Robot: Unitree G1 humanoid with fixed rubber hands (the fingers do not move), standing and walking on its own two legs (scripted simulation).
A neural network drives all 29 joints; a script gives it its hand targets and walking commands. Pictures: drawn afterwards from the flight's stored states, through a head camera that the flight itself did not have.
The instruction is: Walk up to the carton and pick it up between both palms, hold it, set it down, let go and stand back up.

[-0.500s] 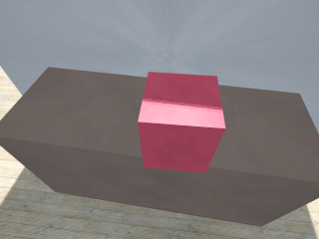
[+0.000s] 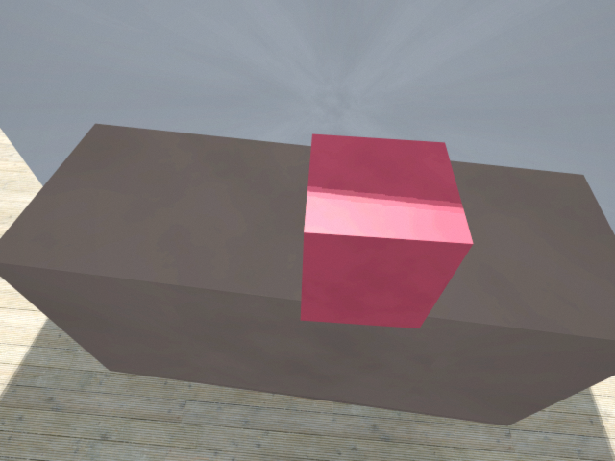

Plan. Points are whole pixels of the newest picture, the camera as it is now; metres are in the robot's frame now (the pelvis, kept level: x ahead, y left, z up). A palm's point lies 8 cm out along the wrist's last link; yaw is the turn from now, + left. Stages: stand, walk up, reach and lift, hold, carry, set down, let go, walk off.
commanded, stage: walk up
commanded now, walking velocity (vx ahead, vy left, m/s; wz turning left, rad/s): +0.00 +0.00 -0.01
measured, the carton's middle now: (368, 236) +0.45 -0.08 -0.01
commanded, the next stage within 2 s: stand in 0.14 s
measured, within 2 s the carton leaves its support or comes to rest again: neither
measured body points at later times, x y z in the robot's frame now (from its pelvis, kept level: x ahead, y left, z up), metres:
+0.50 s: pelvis -0.01 -0.01 +0.00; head +0.01 -0.01 +0.45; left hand -0.05 +0.18 -0.16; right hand -0.04 -0.22 -0.16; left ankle -0.02 +0.06 -0.74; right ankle -0.02 -0.14 -0.74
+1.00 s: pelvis -0.04 -0.02 -0.04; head +0.05 +0.02 +0.40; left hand +0.18 +0.24 -0.18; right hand +0.16 -0.26 -0.15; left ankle -0.02 +0.06 -0.74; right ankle -0.02 -0.14 -0.74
